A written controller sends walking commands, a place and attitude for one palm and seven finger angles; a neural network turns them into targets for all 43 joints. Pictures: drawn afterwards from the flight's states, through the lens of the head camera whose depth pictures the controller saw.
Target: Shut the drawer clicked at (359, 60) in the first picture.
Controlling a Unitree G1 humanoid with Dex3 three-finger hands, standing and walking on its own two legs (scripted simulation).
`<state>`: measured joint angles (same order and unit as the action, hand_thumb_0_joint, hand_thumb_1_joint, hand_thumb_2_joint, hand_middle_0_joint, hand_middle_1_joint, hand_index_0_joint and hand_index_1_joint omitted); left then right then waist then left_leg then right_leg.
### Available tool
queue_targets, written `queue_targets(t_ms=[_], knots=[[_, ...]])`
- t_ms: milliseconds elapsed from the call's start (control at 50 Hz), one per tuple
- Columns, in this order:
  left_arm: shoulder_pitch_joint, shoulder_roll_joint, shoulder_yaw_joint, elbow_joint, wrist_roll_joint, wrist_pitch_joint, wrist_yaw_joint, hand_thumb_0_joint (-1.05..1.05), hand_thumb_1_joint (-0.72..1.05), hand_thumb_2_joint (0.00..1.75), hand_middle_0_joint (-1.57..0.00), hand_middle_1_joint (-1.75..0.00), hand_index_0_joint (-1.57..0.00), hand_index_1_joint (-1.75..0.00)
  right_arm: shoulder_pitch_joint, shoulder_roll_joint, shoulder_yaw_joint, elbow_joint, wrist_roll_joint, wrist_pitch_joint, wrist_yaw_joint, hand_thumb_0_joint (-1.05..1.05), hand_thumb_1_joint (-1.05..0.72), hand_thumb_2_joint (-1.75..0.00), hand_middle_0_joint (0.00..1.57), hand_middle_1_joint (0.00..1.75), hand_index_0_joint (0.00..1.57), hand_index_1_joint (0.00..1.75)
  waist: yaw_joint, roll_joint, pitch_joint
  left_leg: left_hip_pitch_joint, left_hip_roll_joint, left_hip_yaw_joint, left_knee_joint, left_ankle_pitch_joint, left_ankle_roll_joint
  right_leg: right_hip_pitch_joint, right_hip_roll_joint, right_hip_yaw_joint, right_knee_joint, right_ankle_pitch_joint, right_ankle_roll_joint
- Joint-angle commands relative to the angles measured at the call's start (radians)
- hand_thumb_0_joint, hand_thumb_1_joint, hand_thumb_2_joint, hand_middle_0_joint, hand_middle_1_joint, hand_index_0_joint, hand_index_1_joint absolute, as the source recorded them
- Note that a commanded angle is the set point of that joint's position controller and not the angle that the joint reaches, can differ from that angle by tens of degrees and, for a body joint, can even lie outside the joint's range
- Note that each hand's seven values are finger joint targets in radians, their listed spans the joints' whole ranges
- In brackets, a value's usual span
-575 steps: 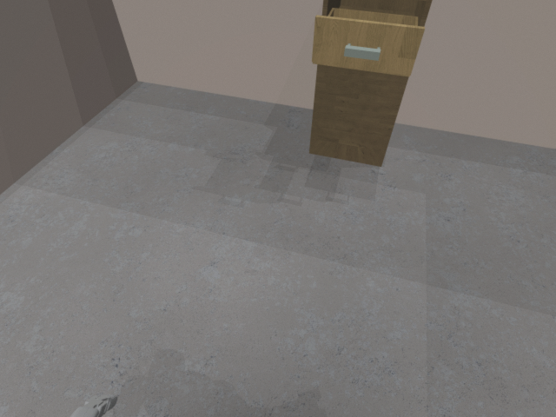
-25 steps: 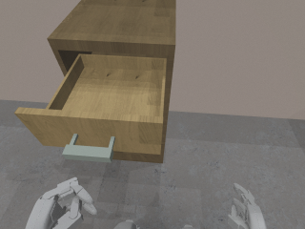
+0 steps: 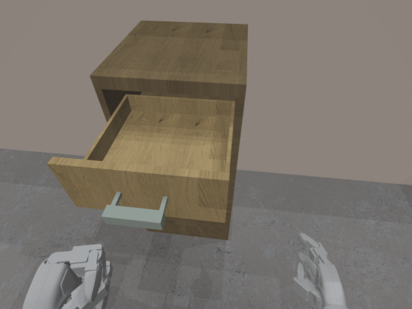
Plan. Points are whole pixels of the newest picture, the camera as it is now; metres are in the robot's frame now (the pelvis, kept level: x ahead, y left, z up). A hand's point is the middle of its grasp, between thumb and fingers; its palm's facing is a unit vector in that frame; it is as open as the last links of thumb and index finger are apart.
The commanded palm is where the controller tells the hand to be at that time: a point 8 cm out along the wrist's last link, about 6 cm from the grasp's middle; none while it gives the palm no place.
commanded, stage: raise the hand and make a fist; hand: left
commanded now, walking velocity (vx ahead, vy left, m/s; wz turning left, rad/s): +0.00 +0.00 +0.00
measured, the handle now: (137, 207) +0.31 +0.18 +0.03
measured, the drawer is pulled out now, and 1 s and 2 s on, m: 0.28 0.28 0.28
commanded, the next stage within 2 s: bring the fist close to the handle in 0.44 s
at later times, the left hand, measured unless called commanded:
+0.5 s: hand (105, 286) +0.13 +0.16 +0.12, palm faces +0.03 -0.99 -0.11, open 3.2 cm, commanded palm +0.08 +0.21 +0.13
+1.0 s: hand (118, 270) +0.17 +0.16 +0.08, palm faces +0.00 -1.00 -0.06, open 3.2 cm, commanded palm +0.13 +0.22 +0.08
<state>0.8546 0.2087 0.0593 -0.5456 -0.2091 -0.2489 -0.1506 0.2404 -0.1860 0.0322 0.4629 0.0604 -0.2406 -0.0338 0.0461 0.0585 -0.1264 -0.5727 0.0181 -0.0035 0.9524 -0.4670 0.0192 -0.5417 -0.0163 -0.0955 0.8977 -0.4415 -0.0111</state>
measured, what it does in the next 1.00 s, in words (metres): stands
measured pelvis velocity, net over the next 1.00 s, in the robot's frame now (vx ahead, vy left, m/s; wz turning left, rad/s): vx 0.00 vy -0.01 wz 0.00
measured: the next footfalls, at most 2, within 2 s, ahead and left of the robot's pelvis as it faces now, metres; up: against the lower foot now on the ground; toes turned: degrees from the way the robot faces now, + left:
none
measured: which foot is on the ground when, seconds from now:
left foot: down 0.00-1.00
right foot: down 0.00-1.00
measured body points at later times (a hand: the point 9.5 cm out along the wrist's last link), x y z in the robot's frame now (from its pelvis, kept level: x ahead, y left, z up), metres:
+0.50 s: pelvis +0.01 -0.01 +0.01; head +0.00 -0.03 +0.46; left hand +0.12 +0.21 +0.13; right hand +0.22 -0.23 -0.03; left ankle +0.01 +0.10 -0.69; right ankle +0.01 -0.12 -0.69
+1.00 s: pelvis +0.00 -0.01 +0.00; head +0.03 -0.01 +0.45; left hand +0.16 +0.21 +0.09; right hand +0.19 -0.24 -0.06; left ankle +0.01 +0.10 -0.69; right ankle +0.01 -0.12 -0.69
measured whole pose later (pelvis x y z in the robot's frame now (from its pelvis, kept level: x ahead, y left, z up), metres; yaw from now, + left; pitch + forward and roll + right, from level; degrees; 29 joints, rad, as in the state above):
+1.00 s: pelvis +0.00 -0.01 +0.00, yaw +0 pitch +7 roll -2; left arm 0.67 0.19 0.10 -0.28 -0.23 -0.32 -0.23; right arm 0.23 -0.22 0.00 0.56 0.04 -0.29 -0.05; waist 0.01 0.04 -0.09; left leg -0.61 0.02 -0.01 0.94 -0.45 0.01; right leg -0.58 -0.01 -0.10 0.89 -0.44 -0.02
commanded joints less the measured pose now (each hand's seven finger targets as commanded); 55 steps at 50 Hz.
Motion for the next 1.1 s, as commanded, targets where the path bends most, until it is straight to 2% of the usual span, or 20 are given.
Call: queue_targets(t_ms=[0, 20, 60, 140, 200, 280, 360, 400, 460, 480, 540, 620, 700, 800, 860, 900, 940, 980, 1040, 1080], knots=[[0.016, 0.067, 0.033, -0.217, -0.024, -0.05, -0.031, 0.0, 0.9, 0.9, -1.4, -1.6, -1.4, -1.6, -0.118, -0.123, -0.05, -0.168, 0.01, -0.096, -0.012, 0.0, -0.9, -0.9, 0.2, 0.3, 0.2, 0.3, -0.025, -0.027, 0.0, 0.05, -0.005, -0.037, -0.21, 0.129, 0.009, 0.04, 0.02, 0.023, -0.189, 0.055, -0.011], [0.012, 0.091, 0.058, -0.197, -0.023, -0.04, -0.034, 0.0, 0.9, 0.9, -1.4, -1.6, -1.4, -1.6, -0.118, -0.123, -0.051, -0.161, 0.013, -0.099, -0.015, 0.0, -0.9, -0.9, 0.2, 0.3, 0.2, 0.3, -0.025, -0.047, 0.012, 0.046, -0.003, -0.038, -0.213, 0.122, 0.008, 0.041, 0.022, 0.027, -0.2, 0.046, -0.01], [0.016, 0.073, 0.047, -0.184, -0.025, -0.029, -0.044, 0.0, 0.9, 0.9, -1.4, -1.6, -1.4, -1.6, -0.122, -0.124, -0.05, -0.158, 0.013, -0.11, -0.019, 0.0, -0.9, -0.9, 0.2, 0.3, 0.2, 0.3, -0.021, -0.056, 0.025, 0.046, -0.007, -0.035, -0.219, 0.12, 0.008, 0.048, 0.019, 0.03, -0.209, 0.043, -0.009], [0.027, 0.086, 0.091, -0.169, -0.035, -0.021, -0.041, 0.0, 0.9, 0.9, -1.4, -1.6, -1.4, -1.6, -0.125, -0.12, -0.053, -0.144, 0.012, -0.119, -0.024, 0.0, -0.9, -0.9, 0.2, 0.3, 0.2, 0.3, -0.004, -0.068, 0.005, 0.061, -0.013, -0.026, -0.224, 0.163, 0.006, 0.086, 0.017, 0.034, -0.216, 0.09, -0.01], [0.055, 0.076, 0.09, -0.205, -0.036, -0.035, -0.03, 0.0, 0.9, 0.9, -1.4, -1.6, -1.4, -1.6, -0.127, -0.112, -0.055, -0.141, 0.008, -0.133, -0.017, 0.0, -0.9, -0.9, 0.2, 0.3, 0.2, 0.3, 0.006, -0.015, -0.025, 0.086, -0.017, -0.018, -0.223, 0.217, 0.005, 0.111, 0.016, 0.027, -0.201, 0.159, -0.013], [0.062, 0.106, 0.132, -0.175, -0.045, -0.065, -0.033, 0.0, 0.9, 0.9, -1.4, -1.6, -1.4, -1.6, -0.131, -0.114, -0.062, -0.115, 0.005, -0.141, -0.017, 0.0, -0.9, -0.9, 0.2, 0.3, 0.2, 0.3, 0.005, -0.037, -0.01, 0.077, -0.019, -0.015, -0.205, 0.244, 0.004, 0.119, 0.016, 0.048, -0.215, 0.195, -0.014], [0.051, 0.082, 0.102, -0.154, -0.056, -0.084, -0.066, 0.0, 0.9, 0.9, -1.4, -1.6, -1.4, -1.6, -0.128, -0.121, -0.06, -0.117, 0.008, -0.151, -0.017, 0.0, -0.9, -0.9, 0.2, 0.3, 0.2, 0.3, -0.01, -0.034, 0.008, 0.079, -0.022, -0.013, -0.204, 0.225, 0.006, 0.098, 0.016, 0.052, -0.225, 0.182, -0.009], [0.036, 0.092, 0.121, -0.114, -0.062, -0.082, -0.077, 0.0, 0.9, 0.9, -1.4, -1.6, -1.4, -1.6, -0.128, -0.123, -0.062, -0.102, 0.01, -0.154, -0.024, 0.0, -0.9, -0.9, 0.2, 0.3, 0.2, 0.3, -0.012, -0.048, 0.033, 0.071, -0.021, -0.013, -0.204, 0.204, 0.005, 0.094, 0.015, 0.067, -0.248, 0.149, -0.01], [0.018, 0.115, 0.148, -0.115, -0.073, -0.087, -0.092, 0.0, 0.9, 0.9, -1.4, -1.6, -1.4, -1.6, -0.13, -0.124, -0.064, -0.102, 0.013, -0.162, -0.031, 0.0, -0.9, -0.9, 0.2, 0.3, 0.2, 0.3, -0.007, -0.079, 0.01, 0.078, -0.022, -0.017, -0.203, 0.202, 0.007, 0.105, 0.013, 0.078, -0.256, 0.137, -0.008], [0.02, 0.118, 0.149, -0.118, -0.068, -0.089, -0.093, 0.0, 0.9, 0.9, -1.4, -1.6, -1.4, -1.6, -0.136, -0.126, -0.063, -0.097, 0.01, -0.163, -0.031, 0.0, -0.9, -0.9, 0.2, 0.3, 0.2, 0.3, -0.003, -0.054, 0.005, 0.086, -0.023, -0.015, -0.203, 0.206, 0.008, 0.11, 0.013, 0.08, -0.26, 0.138, -0.011], [-0.007, 0.105, 0.146, -0.095, -0.076, -0.088, -0.098, 0.0, 0.9, 0.9, -1.4, -1.6, -1.4, -1.6, -0.127, -0.124, -0.062, -0.091, 0.01, -0.167, -0.032, 0.0, -0.9, -0.9, 0.2, 0.3, 0.2, 0.3, -0.011, -0.069, -0.001, 0.088, -0.023, -0.016, -0.207, 0.211, 0.007, 0.106, 0.015, 0.072, -0.254, 0.151, -0.008], [-0.061, 0.075, 0.121, -0.012, -0.076, -0.094, -0.11, 0.0, 0.9, 0.9, -1.4, -1.6, -1.4, -1.6, -0.125, -0.135, -0.06, -0.073, 0.004, -0.161, -0.033, 0.0, -0.9, -0.9, 0.2, 0.3, 0.2, 0.3, -0.027, -0.075, 0.043, 0.06, -0.026, -0.018, -0.202, 0.193, 0.005, 0.077, 0.016, 0.069, -0.252, 0.137, -0.005], [-0.12, 0.083, 0.106, -0.003, -0.056, -0.103, -0.104, 0.0, 0.9, 0.9, -1.4, -1.6, -1.4, -1.6, -0.117, -0.14, -0.062, -0.074, -0.003, -0.159, -0.031, 0.0, -0.9, -0.9, 0.2, 0.3, 0.2, 0.3, -0.032, -0.042, 0.022, 0.05, -0.029, -0.019, -0.194, 0.163, 0.008, 0.059, 0.011, 0.076, -0.246, 0.082, -0.007], [-0.112, 0.08, 0.112, -0.007, -0.039, -0.125, -0.083, 0.0, 0.9, 0.9, -1.4, -1.6, -1.4, -1.6, -0.107, -0.134, -0.071, -0.077, -0.014, -0.149, -0.018, 0.0, -0.9, -0.9, 0.2, 0.3, 0.2, 0.3, -0.02, -0.041, -0.071, 0.055, -0.029, -0.019, -0.18, 0.233, 0.009, 0.082, 0.012, 0.045, -0.184, 0.182, -0.01], [-0.118, 0.074, 0.118, 0.033, -0.043, -0.131, -0.076, 0.0, 0.9, 0.9, -1.4, -1.6, -1.4, -1.6, -0.114, -0.136, -0.075, -0.078, -0.014, -0.131, -0.014, 0.0, -0.9, -0.9, 0.2, 0.3, 0.2, 0.3, -0.022, -0.037, -0.057, 0.028, -0.029, -0.018, -0.171, 0.225, 0.005, 0.059, 0.014, 0.038, -0.165, 0.177, -0.01], [-0.144, 0.059, 0.105, 0.075, -0.042, -0.124, -0.069, 0.0, 0.9, 0.9, -1.4, -1.6, -1.4, -1.6, -0.116, -0.139, -0.073, -0.074, -0.016, -0.117, -0.015, 0.0, -0.9, -0.9, 0.2, 0.3, 0.2, 0.3, -0.036, -0.061, -0.023, -0.003, -0.029, -0.021, -0.166, 0.197, 0.005, 0.037, 0.014, 0.04, -0.169, 0.146, -0.008], [-0.185, 0.057, 0.093, 0.085, -0.041, -0.127, -0.073, 0.0, 0.9, 0.9, -1.4, -1.6, -1.4, -1.6, -0.113, -0.146, -0.073, -0.076, -0.017, -0.109, -0.017, 0.0, -0.9, -0.9, 0.2, 0.3, 0.2, 0.3, -0.046, -0.045, -0.016, -0.014, -0.029, -0.023, -0.16, 0.166, 0.005, 0.007, 0.013, 0.04, -0.163, 0.106, -0.008], [-0.204, 0.071, 0.101, 0.097, -0.035, -0.132, -0.07, 0.0, 0.9, 0.9, -1.4, -1.6, -1.4, -1.6, -0.11, -0.15, -0.075, -0.077, -0.019, -0.103, -0.019, 0.0, -0.9, -0.9, 0.2, 0.3, 0.2, 0.3, -0.046, -0.067, -0.036, -0.031, -0.028, -0.024, -0.15, 0.164, 0.006, 0.009, 0.012, 0.047, -0.157, 0.093, -0.008], [-0.223, 0.066, 0.086, 0.069, -0.033, -0.155, -0.07, 0.0, 0.9, 0.9, -1.4, -1.6, -1.4, -1.6, -0.095, -0.151, -0.078, -0.087, -0.023, -0.101, -0.016, 0.0, -0.9, -0.9, 0.2, 0.3, 0.2, 0.3, -0.046, -0.036, -0.109, -0.014, -0.028, -0.027, -0.13, 0.199, 0.006, 0.002, 0.012, 0.039, -0.117, 0.137, -0.01], [-0.215, 0.079, 0.109, 0.09, -0.032, -0.168, -0.061, 0.0, 0.9, 0.9, -1.4, -1.6, -1.4, -1.6, -0.099, -0.149, -0.083, -0.078, -0.025, -0.095, -0.015, 0.0, -0.9, -0.9, 0.2, 0.3, 0.2, 0.3, -0.04, -0.067, -0.124, -0.031, -0.026, -0.028, -0.117, 0.216, 0.006, 0.007, 0.015, 0.039, -0.104, 0.157, -0.01]])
